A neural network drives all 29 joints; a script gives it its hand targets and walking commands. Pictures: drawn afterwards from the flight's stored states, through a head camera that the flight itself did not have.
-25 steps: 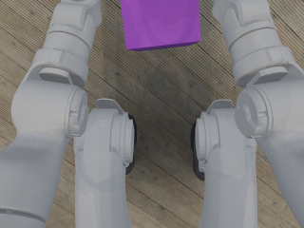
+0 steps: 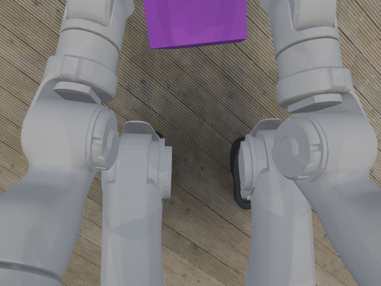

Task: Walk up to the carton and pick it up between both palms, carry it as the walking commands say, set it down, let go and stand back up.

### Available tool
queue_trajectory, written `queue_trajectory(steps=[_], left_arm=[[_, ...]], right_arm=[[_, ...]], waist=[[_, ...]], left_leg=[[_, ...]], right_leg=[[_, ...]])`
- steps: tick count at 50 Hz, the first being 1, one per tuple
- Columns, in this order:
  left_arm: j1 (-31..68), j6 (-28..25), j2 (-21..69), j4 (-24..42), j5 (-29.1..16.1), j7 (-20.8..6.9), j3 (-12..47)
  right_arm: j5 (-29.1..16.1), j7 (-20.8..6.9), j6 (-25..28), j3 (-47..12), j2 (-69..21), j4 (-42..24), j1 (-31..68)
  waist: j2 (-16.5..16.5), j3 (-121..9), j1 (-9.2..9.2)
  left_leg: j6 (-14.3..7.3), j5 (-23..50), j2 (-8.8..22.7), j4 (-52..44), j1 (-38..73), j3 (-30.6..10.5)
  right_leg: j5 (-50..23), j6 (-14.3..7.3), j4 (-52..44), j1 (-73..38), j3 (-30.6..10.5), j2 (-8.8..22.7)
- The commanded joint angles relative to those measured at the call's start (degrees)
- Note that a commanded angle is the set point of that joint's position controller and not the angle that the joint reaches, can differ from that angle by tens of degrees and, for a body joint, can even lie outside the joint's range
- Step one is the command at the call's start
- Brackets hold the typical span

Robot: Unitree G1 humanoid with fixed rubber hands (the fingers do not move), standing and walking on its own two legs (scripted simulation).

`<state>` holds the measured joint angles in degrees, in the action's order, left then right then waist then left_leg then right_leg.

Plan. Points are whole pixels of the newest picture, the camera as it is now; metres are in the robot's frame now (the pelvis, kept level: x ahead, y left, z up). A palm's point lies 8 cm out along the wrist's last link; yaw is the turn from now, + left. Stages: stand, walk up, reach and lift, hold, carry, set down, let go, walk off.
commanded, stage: reach and lift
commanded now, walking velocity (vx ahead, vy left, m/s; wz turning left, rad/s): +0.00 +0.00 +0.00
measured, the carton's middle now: out of the picture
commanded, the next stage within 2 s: none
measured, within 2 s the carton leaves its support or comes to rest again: neither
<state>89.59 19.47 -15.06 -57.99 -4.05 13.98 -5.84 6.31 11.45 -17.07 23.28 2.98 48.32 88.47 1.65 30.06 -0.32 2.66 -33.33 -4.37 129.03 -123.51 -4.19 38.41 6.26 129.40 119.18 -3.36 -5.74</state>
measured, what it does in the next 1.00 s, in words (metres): rises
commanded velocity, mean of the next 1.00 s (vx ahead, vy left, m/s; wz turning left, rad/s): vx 0.00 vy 0.00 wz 0.00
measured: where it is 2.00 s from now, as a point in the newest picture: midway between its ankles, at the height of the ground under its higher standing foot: (198, 181)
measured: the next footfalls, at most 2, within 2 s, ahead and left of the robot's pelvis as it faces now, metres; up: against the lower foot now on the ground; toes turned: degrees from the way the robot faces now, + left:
none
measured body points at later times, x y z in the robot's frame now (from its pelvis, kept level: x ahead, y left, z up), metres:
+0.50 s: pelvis -0.01 +0.00 +0.03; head +0.34 +0.04 +0.29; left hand +0.55 +0.15 -0.11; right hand +0.56 -0.08 -0.08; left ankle +0.12 +0.12 -0.33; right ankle +0.11 -0.14 -0.33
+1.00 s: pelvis -0.03 +0.00 +0.07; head +0.31 +0.03 +0.35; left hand +0.52 +0.14 -0.04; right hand +0.53 -0.09 -0.03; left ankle +0.12 +0.12 -0.33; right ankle +0.11 -0.14 -0.33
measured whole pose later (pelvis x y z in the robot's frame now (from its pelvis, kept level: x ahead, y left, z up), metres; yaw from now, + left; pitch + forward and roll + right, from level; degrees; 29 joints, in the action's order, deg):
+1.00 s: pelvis -0.03 +0.00 +0.07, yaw +2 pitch +23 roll -2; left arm 83.2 26.5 -6.5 -43.9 0.8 20.5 -11.6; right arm 8.2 17.8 -21.6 27.5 -2.5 36.4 81.4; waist 1.4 30.1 -0.6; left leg 2.9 -28.0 -5.2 114.7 -109.4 -4.3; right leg 33.2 5.8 115.9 105.8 -4.3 -5.3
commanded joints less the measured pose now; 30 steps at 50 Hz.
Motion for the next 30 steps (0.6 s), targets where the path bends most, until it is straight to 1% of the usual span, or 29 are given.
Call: queue_trajectory(steps=[1, 3, 4, 5, 6, 7, 8, 9, 10, 11, 12, 13, 14, 15, 16, 17, 18, 19, 20, 21, 22, 23, 24, 25, 26, 27, 28, 29, 30], left_arm=[[53.3, -6.6, 57.1, 19.4, -4.7, -21.2, 11.7], [54.0, -5.8, 60.1, 27.0, -7.5, -20.0, 18.4], [50.7, -5.8, 59.6, 21.3, -5.1, -20.0, 15.1], [54.4, -6.7, 62.0, 31.5, -8.8, -19.5, 18.7], [57.4, -6.5, 59.7, 32.4, -8.6, -19.4, 18.1], [56.7, -6.3, 59.5, 33.8, -8.9, -19.2, 19.9], [53.3, -5.7, 60.4, 29.1, -8.2, -19.1, 17.6], [51.1, -5.5, 62.7, 31.2, -8.9, -18.8, 20.8], [52.8, -5.7, 61.8, 31.7, -8.8, -19.2, 19.8], [55.7, -5.7, 64.4, 36.6, -10.4, -18.8, 23.7], [50.3, -5.0, 61.8, 33.3, -10.8, -18.8, 22.9], [50.3, -4.7, 62.7, 28.9, -9.6, -18.8, 21.2], [50.4, -4.5, 63.7, 32.3, -10.1, -18.9, 22.3], [53.8, -5.1, 62.8, 39.5, -12.1, -18.6, 23.2], [53.6, -4.0, 60.1, 26.4, -7.4, -19.0, 17.8], [50.5, -4.4, 63.6, 30.0, -8.7, -19.1, 19.6], [55.2, -5.0, 64.4, 41.7, -12.2, -18.8, 23.2], [54.8, -4.5, 61.0, 36.7, -10.7, -18.6, 22.0], [52.5, -3.8, 61.7, 27.7, -7.9, -18.9, 18.7], [51.7, -3.6, 65.0, 34.1, -8.7, -18.4, 21.1], [52.2, -3.2, 60.9, 28.6, -7.6, -18.8, 19.3], [51.9, -3.6, 62.2, 30.4, -7.9, -18.9, 19.0], [49.0, -2.8, 63.2, 23.4, -6.1, -19.3, 16.0], [52.1, -3.7, 64.9, 38.1, -10.1, -18.6, 22.7], [55.7, -3.6, 59.1, 27.0, -7.2, -19.0, 17.5], [54.1, -3.1, 64.7, 33.2, -8.0, -18.8, 18.7], [49.1, -2.4, 60.2, 24.1, -6.3, -19.5, 14.6], [51.3, -2.2, 64.8, 28.5, -6.8, -19.6, 17.0], [53.4, -2.4, 64.3, 36.7, -8.5, -19.4, 20.0]], right_arm=[[-4.7, -18.4, -2.0, -19.9, -59.1, 4.7, 33.8], [-10.1, -18.4, -1.5, -26.3, -60.6, -3.8, 37.2], [-7.7, -18.5, -1.9, -24.0, -59.0, 0.0, 34.9], [-8.4, -18.2, -1.8, -26.0, -60.8, -4.4, 36.8], [-8.5, -18.2, -2.4, -26.6, -62.2, -3.5, 33.4], [-10.3, -18.2, -2.3, -28.9, -61.7, -6.6, 35.6], [-9.2, -18.1, -2.3, -26.9, -58.0, -6.4, 36.7], [-9.4, -18.1, -2.3, -28.6, -60.2, -6.6, 35.1], [-7.7, -18.4, -2.7, -26.8, -59.9, -2.4, 29.8], [-8.3, -18.8, -2.8, -27.6, -62.1, -3.0, 29.3], [-11.2, -18.8, -3.0, -29.6, -61.3, -7.6, 31.5], [-9.1, -19.0, -3.2, -28.0, -59.5, -3.1, 32.5], [-10.6, -19.0, -3.2, -31.2, -62.5, -9.5, 34.0], [-12.5, -18.7, -3.3, -33.0, -61.7, -13.8, 36.4], [-7.0, -18.9, -3.6, -26.6, -56.8, -0.8, 32.7], [-7.1, -18.9, -3.2, -27.5, -60.2, -4.3, 33.1], [-10.4, -18.3, -3.2, -31.1, -62.3, -13.9, 36.2], [-11.4, -18.1, -3.6, -31.2, -62.1, -8.9, 32.3], [-6.6, -18.3, -3.9, -26.5, -58.3, -0.2, 32.0], [-6.8, -18.5, -3.9, -25.8, -59.6, -2.2, 27.9], [-6.2, -18.7, -3.9, -24.3, -59.0, -0.2, 31.1], [-7.2, -18.8, -3.5, -25.4, -59.5, -4.8, 33.0], [-4.6, -18.8, -3.8, -23.2, -58.3, 0.0, 33.2], [-8.3, -18.5, -3.9, -27.8, -62.3, -9.5, 33.5], [-5.9, -18.6, -4.4, -24.7, -60.2, 0.3, 34.0], [-7.1, -18.6, -4.0, -25.6, -58.9, -7.8, 36.4], [-6.5, -18.7, -4.6, -25.6, -59.7, -4.5, 35.7], [-7.9, -18.5, -4.4, -27.9, -60.1, -10.9, 40.1], [-9.0, -18.4, -5.1, -30.2, -63.2, -13.2, 35.5]], waist=[[-6.2, -92.8, 0.44], [-9.5, -108.3, 0.26], [-7.8, -101.9, 0.39], [-6.4, -110.8, 2.53], [-5.0, -112.7, 2.10], [-7.0, -114.8, 0.34], [-6.0, -112.7, 1.90], [-8.9, -113.7, 0.77], [-6.6, -109.3, 2.78], [-10.3, -117.9, 3.03], [-8.2, -117.5, 2.51], [-7.4, -111.6, 2.92], [-6.5, -118.0, 1.62], [-4.6, -125.5, 2.75], [-7.0, -105.5, 1.84], [-4.5, -110.5, 3.09], [-4.1, -127.7, 3.87], [-5.1, -123.3, 1.39], [-7.1, -106.8, 3.00], [-7.7, -115.2, 3.61], [-9.0, -108.0, 2.51], [-6.0, -110.6, 2.86], [-5.1, -105.7, 3.81], [-8.3, -123.9, 3.60], [-6.9, -108.2, 1.31], [-7.9, -120.0, 3.44], [-3.1, -109.7, 0.58], [-6.3, -118.8, 0.85], [-5.3, -127.3, -0.45]], left_leg=[[-1.2, 21.5, -3.9, -13.7, 47.2, 8.0], [-0.5, 29.6, -4.4, -13.7, 59.1, 7.7], [-0.6, 29.4, -4.4, -13.5, 57.6, 7.9], [-0.4, 32.8, -4.7, -13.3, 60.0, 7.4], [-0.6, 31.7, -4.4, -13.4, 59.1, 8.9], [-0.9, 32.9, -4.6, -13.1, 58.8, 8.2], [-1.2, 32.8, -5.0, -13.1, 60.6, 9.1], [-0.2, 35.5, -5.0, -13.7, 61.3, 7.9], [-0.5, 33.7, -4.9, -13.7, 59.3, 7.8], [0.4, 34.6, -5.0, -14.4, 64.8, 7.7], [-0.1, 36.9, -4.5, -15.2, 65.5, 6.0], [0.1, 31.1, -3.9, -16.1, 61.0, 6.7], [-0.6, 33.3, -4.9, -15.9, 64.1, 7.6], [-1.0, 35.2, -4.7, -15.7, 65.1, 7.8], [-0.1, 26.7, -3.3, -15.8, 54.0, 8.2], [-0.4, 26.1, -4.5, -16.9, 55.4, 8.1], [-0.7, 31.8, -5.2, -17.3, 65.3, 8.2], [-0.6, 31.5, -4.6, -16.7, 62.6, 9.0], [-0.3, 22.1, -4.0, -17.3, 53.2, 8.9], [-0.2, 24.1, -4.9, -19.0, 59.7, 8.0], [0.1, 21.1, -4.3, -19.3, 56.6, 8.1], [-0.2, 20.2, -3.7, -19.3, 56.9, 8.4], [-0.1, 17.9, -3.7, -19.3, 52.0, 8.4], [0.3, 25.7, -5.1, -19.5, 63.2, 9.3], [0.2, 19.9, -4.1, -19.3, 54.7, 9.6], [0.0, 22.4, -4.4, -19.2, 60.5, 10.2], [-1.1, 19.5, -4.5, -19.8, 53.0, 9.3], [-0.6, 21.4, -4.8, -20.1, 58.1, 10.3], [-0.4, 26.9, -5.1, -20.6, 63.0, 10.5]], right_leg=[[-18.0, -6.8, -13.7, -22.6, 9.5, -3.5], [-24.8, -6.4, -13.5, -30.5, 8.6, -3.9], [-22.9, -6.1, -13.9, -25.8, 9.9, -3.6], [-27.5, -5.9, -13.8, -31.3, 9.9, -3.4], [-29.6, -6.0, -15.2, -35.5, 8.5, -4.1], [-30.5, -6.0, -13.6, -35.5, 8.1, -4.1], [-28.9, -5.8, -14.4, -32.3, 9.7, -4.2], [-30.7, -5.7, -13.2, -32.4, 8.7, -3.8], [-30.0, -6.0, -15.2, -30.0, 8.5, -3.9], [-30.2, -7.0, -14.8, -33.8, 8.0, -3.7], [-30.1, -5.8, -14.1, -32.6, 8.4, -3.9], [-25.5, -6.3, -15.2, -31.1, 9.0, -3.0], [-28.4, -5.8, -16.4, -34.3, 8.3, -3.8], [-32.7, -5.3, -16.5, -41.5, 8.3, -3.5], [-23.9, -6.5, -17.0, -29.2, 7.8, -2.6], [-24.3, -5.8, -17.2, -33.6, 8.3, -3.6], [-29.8, -5.9, -18.4, -43.0, 8.2, -3.9], [-30.8, -5.4, -17.7, -41.6, 8.2, -3.9], [-21.4, -6.7, -18.4, -32.6, 7.7, -2.7], [-24.1, -6.7, -17.9, -35.0, 8.5, -4.0], [-18.5, -7.2, -19.2, -30.1, 7.7, -3.2], [-19.1, -6.1, -19.3, -33.1, 8.7, -3.1], [-16.8, -6.7, -19.8, -31.5, 8.6, -3.1], [-25.4, -6.5, -20.5, -41.2, 7.8, -3.7], [-19.4, -6.4, -20.8, -32.6, 7.8, -2.4], [-22.1, -6.3, -21.9, -39.6, 7.9, -3.2], [-19.7, -5.8, -21.6, -35.3, 8.2, -3.0], [-22.0, -5.5, -22.7, -40.8, 7.3, -3.3], [-28.0, -5.6, -23.1, -46.6, 7.8, -3.7]])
